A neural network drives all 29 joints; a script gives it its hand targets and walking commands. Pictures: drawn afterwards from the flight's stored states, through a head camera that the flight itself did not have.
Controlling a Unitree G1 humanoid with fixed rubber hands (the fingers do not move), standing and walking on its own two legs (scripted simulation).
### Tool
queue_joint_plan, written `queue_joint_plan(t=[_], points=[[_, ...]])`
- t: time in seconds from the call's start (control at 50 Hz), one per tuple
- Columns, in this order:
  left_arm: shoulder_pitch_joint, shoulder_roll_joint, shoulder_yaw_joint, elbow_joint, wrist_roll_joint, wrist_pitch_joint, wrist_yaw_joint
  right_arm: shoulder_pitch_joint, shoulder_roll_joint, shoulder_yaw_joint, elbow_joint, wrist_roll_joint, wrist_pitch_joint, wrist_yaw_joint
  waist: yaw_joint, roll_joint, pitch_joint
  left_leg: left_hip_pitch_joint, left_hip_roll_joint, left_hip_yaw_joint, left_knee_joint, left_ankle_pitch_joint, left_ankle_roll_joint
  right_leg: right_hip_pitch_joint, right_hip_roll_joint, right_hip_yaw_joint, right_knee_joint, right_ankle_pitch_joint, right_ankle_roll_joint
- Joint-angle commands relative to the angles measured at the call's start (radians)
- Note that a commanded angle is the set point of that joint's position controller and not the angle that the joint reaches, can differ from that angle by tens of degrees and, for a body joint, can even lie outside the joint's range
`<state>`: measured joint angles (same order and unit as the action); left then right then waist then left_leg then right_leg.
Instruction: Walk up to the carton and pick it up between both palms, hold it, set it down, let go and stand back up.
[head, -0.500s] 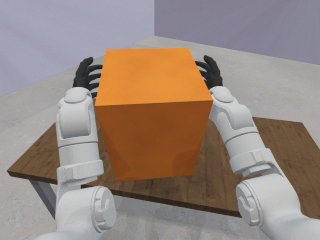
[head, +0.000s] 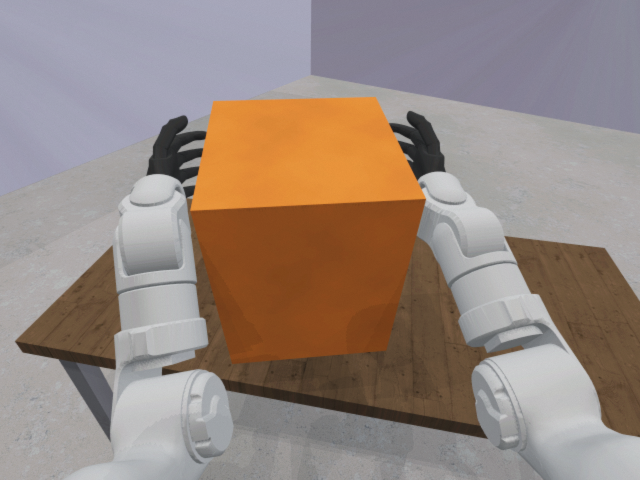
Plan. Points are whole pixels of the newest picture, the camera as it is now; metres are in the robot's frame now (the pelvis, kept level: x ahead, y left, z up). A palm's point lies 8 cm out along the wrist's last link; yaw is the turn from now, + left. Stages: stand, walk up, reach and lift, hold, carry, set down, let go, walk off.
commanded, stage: hold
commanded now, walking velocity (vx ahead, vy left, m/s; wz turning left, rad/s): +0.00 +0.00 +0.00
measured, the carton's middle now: (303, 231) +0.37 +0.00 +0.19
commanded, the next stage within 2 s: none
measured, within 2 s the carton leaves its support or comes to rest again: neither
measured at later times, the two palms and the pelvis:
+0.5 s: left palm (166, 186) +0.37 +0.15 +0.26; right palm (422, 180) +0.36 -0.14 +0.26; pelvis +0.00 +0.00 +0.00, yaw +0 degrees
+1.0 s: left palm (166, 184) +0.37 +0.15 +0.26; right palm (422, 178) +0.36 -0.14 +0.26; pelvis +0.00 +0.00 +0.00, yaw +0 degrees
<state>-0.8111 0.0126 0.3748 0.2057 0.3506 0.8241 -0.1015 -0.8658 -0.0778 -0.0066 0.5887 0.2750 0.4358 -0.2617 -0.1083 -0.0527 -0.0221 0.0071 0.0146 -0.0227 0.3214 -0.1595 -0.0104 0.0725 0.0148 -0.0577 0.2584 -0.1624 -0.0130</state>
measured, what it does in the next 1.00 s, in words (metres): stands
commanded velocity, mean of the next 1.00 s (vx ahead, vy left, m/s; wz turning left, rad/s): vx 0.00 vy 0.00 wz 0.00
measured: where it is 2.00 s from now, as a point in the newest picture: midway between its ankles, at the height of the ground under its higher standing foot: outside the picture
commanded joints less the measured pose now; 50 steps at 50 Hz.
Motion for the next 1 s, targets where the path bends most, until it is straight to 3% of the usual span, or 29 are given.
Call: queue_joint_plan(t=[0.0,0.26,0.44,0.52,0.56,0.64,0.72,0.8,0.86,0.98], points=[[-0.596,-0.546,-0.434,-0.022,-0.141,-0.056,-0.122,-0.73,0.587,0.277,-0.247,0.09,-0.028,0.092,-0.008,0.066,-0.28,0.042,-0.057,0.052,-0.032,0.163,-0.009,0.032,0.049,-0.022,-0.02,0.141,0.069],[-0.593,-0.551,-0.419,-0.011,-0.133,-0.059,-0.118,-0.733,0.594,0.273,-0.236,0.076,-0.036,0.098,0.003,0.072,-0.282,0.037,-0.057,0.053,-0.035,0.165,-0.005,0.032,0.047,-0.019,-0.017,0.137,0.064],[-0.589,-0.557,-0.448,-0.043,-0.148,-0.059,-0.115,-0.723,0.593,0.282,-0.258,0.084,-0.037,0.09,-0.02,0.065,-0.3,0.066,-0.054,0.045,-0.019,0.192,-0.01,0.024,0.049,-0.025,-0.017,0.16,0.062],[-0.587,-0.56,-0.463,-0.063,-0.158,-0.063,-0.11,-0.722,0.603,0.3,-0.287,0.099,-0.038,0.088,-0.015,0.072,-0.327,0.063,-0.059,0.045,-0.014,0.215,-0.013,0.042,0.05,-0.02,-0.008,0.198,0.069],[-0.569,-0.554,-0.445,-0.028,-0.141,-0.055,-0.11,-0.723,0.59,0.296,-0.271,0.091,-0.034,0.088,-0.01,0.059,-0.286,0.064,-0.057,0.043,-0.022,0.188,-0.01,0.023,0.05,-0.024,-0.017,0.161,0.064],[-0.585,-0.563,-0.455,-0.034,-0.141,-0.054,-0.111,-0.727,0.579,0.271,-0.252,0.084,-0.039,0.101,-0.005,0.096,-0.281,0.038,-0.048,0.048,-0.04,0.155,-0.01,0.016,0.049,-0.022,-0.02,0.106,0.057],[-0.584,-0.553,-0.445,-0.041,-0.155,-0.061,-0.107,-0.74,0.594,0.291,-0.286,0.096,-0.045,0.095,-0.009,0.066,-0.334,0.059,-0.059,0.048,-0.017,0.192,-0.009,0.049,0.045,-0.014,-0.009,0.175,0.068],[-0.579,-0.55,-0.425,-0.002,-0.136,-0.058,-0.114,-0.741,0.581,0.273,-0.248,0.071,-0.042,0.1,0.006,0.058,-0.278,0.039,-0.052,0.049,-0.047,0.123,0.002,0.017,0.047,-0.025,-0.026,0.1,0.065],[-0.589,-0.548,-0.411,0.006,-0.135,-0.06,-0.115,-0.744,0.586,0.264,-0.225,0.073,-0.043,0.106,0.012,0.059,-0.276,0.025,-0.054,0.055,-0.041,0.134,0.006,0.02,0.046,-0.021,-0.021,0.116,0.065],[-0.584,-0.554,-0.456,-0.036,-0.155,-0.067,-0.109,-0.728,0.598,0.292,-0.266,0.091,-0.041,0.088,-0.017,0.065,-0.335,0.082,-0.059,0.049,-0.014,0.202,-0.008,0.038,0.045,-0.015,-0.016,0.191,0.068]])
